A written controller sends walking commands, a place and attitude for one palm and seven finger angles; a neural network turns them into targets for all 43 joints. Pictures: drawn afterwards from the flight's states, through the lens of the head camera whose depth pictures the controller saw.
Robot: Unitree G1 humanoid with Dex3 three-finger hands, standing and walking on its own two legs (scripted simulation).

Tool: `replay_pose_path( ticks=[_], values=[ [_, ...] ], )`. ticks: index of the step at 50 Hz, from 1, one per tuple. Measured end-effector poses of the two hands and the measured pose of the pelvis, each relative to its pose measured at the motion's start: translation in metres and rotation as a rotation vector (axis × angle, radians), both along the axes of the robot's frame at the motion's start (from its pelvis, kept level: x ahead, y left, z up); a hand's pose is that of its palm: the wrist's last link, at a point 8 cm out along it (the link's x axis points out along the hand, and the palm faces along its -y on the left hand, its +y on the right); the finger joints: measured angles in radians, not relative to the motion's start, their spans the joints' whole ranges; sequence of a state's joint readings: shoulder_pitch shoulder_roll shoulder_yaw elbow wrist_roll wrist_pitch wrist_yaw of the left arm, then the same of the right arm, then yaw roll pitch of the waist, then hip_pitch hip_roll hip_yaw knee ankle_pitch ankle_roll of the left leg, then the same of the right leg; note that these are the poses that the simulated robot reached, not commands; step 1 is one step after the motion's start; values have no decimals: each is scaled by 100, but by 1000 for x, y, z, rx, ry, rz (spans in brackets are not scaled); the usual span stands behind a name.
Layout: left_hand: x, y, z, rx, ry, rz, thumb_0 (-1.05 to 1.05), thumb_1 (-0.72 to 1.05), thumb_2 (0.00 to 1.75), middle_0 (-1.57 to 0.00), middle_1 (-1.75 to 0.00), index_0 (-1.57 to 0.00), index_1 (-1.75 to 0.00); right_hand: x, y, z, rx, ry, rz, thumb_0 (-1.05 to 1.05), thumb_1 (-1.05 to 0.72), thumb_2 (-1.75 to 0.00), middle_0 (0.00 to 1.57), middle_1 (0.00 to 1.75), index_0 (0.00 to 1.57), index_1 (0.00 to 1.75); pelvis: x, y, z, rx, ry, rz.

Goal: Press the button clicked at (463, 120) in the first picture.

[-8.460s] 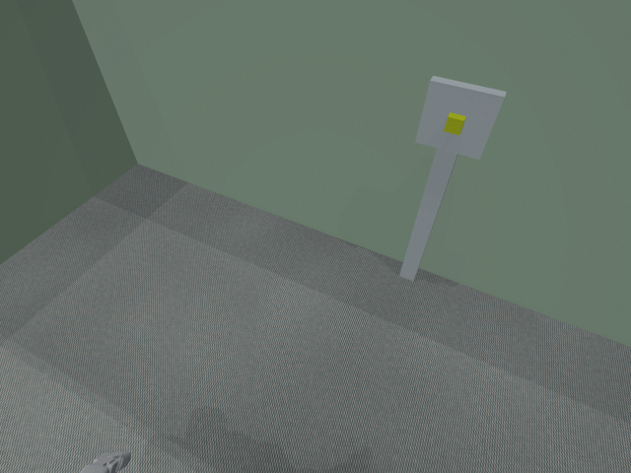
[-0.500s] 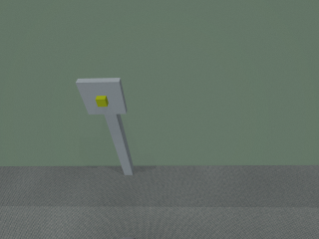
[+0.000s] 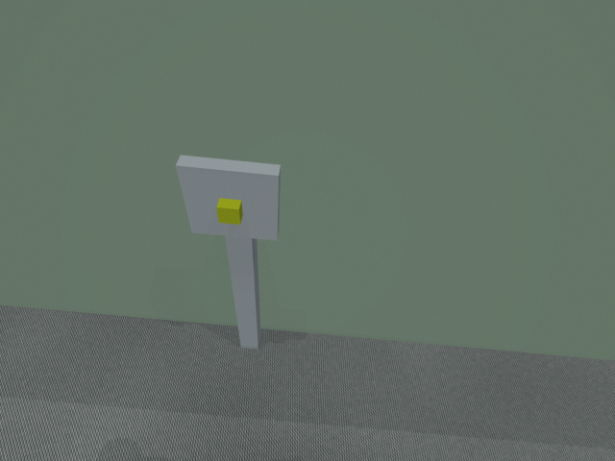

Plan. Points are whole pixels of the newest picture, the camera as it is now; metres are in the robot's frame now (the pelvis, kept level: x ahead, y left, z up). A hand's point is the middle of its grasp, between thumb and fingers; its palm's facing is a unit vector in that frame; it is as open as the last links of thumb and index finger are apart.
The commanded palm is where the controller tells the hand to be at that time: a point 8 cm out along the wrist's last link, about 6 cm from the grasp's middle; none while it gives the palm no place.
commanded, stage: come to a stop and stand still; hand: left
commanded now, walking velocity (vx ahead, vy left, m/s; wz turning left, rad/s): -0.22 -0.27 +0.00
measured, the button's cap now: (230, 210) +0.54 +0.20 -0.05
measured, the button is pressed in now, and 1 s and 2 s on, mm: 0 0 0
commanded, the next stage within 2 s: look again from close up in 1.66 s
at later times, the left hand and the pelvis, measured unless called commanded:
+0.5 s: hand out of the picture +0.05 +0.13 -0.17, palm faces -0.06 -0.96 -0.26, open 7.3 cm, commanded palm none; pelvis -0.03 -0.05 -0.02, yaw -1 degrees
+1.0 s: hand out of the picture -0.01 +0.07 -0.17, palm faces +0.02 -0.98 -0.20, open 7.3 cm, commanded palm none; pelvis -0.01 -0.10 -0.01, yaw -1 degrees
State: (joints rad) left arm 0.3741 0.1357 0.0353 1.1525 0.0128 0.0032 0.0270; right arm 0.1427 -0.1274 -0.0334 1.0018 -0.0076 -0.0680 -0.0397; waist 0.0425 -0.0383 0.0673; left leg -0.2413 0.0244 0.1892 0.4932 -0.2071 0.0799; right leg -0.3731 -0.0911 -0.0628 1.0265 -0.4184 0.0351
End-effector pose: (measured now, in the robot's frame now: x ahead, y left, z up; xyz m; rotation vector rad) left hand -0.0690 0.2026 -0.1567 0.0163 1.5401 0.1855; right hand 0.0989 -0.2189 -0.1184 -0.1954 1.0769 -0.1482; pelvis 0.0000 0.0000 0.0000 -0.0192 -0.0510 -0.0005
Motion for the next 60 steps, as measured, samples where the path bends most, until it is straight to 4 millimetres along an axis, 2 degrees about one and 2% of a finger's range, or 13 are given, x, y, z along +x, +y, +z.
replay_pose_path(
  ticks=[3, 7, 10, 13, 17, 20, 24, 28, 35, 45, 52, 60],
  values=[
    [43, 18, 1, 32, -83, -28, 1, 91, 90, -20, -30, -20, -30, -7, -3, 4, -24, 28, -23, -4, -96, -89, 21, 30, 20, 30, 3, 3, 3, -1, 2, -1],
    [88, 35, 4, 67, -181, -51, 0, 91, 90, -20, -30, -20, -30, -29, -12, 4, -48, 99, -50, -3, -96, -89, 21, 30, 20, 30, 4, 1, 5, -9, 6, -3],
    [111, 39, 8, 85, -232, -76, 0, 91, 90, -20, -30, -20, -30, -51, -18, 3, -50, 147, -80, -2, -94, -89, 21, 30, 20, 30, 2, -4, 6, -15, 8, -9],
    [125, 36, 13, 97, -260, -107, 0, 91, 90, -20, -30, -20, -30, -76, -25, 0, -38, 189, -113, -1, -93, -89, 21, 30, 20, 30, -3, -11, 6, -19, 9, -17],
    [133, 21, 18, 109, -284, -161, 0, 91, 90, -20, -30, -20, -30, -112, -35, -10, 2, 246, -140, 0, -92, -89, 21, 30, 20, 30, -12, -22, 4, -22, 25, -23],
    [131, 7, 18, 123, -310, -201, 0, 91, 90, -20, -30, -20, -30, -132, -49, -25, 33, 277, -140, 0, -91, -89, 21, 30, 20, 30, -19, -34, -6, -4, 47, -31],
    [115, -15, 16, 145, -296, -229, 0, 91, 90, -20, -30, -20, -30, -151, -66, -49, 69, 290, -149, 0, -91, -90, 21, 30, 20, 30, -30, -49, -18, 18, 38, -22],
    [98, -33, 19, 147, -281, -211, 0, 92, 90, -20, -30, -21, -30, -160, -70, -57, 104, 296, -144, 0, -91, -90, 20, 30, 20, 30, -31, -59, -18, 24, 13, -9],
    [80, -50, 19, 147, -252, -176, 1, 93, 90, -20, -30, -21, -30, -164, -70, -58, 142, 296, -124, 0, -91, -90, 20, 30, 20, 30, -30, -77, -15, 34, 0, -9],
    [53, -77, 18, 106, -153, -138, 1, 92, 90, -20, -30, -21, -30, -150, -81, -50, 143, 328, -91, 0, -91, -90, 20, 30, 20, 30, -20, -93, -9, 37, 19, -13],
    [53, -91, 16, 78, -125, -107, 1, 91, 90, -20, -30, -21, -30, -125, -92, -45, 116, 330, -67, 0, -91, -90, 20, 30, 20, 30, -5, -100, -5, 36, 23, -7],
    [67, -96, 14, 69, -122, -93, 1, 91, 90, -20, -30, -21, -30, -87, -102, -40, 84, 295, -47, 1, -92, -90, 20, 30, 20, 30, 11, -104, -4, 37, 25, -1]
  ],
)
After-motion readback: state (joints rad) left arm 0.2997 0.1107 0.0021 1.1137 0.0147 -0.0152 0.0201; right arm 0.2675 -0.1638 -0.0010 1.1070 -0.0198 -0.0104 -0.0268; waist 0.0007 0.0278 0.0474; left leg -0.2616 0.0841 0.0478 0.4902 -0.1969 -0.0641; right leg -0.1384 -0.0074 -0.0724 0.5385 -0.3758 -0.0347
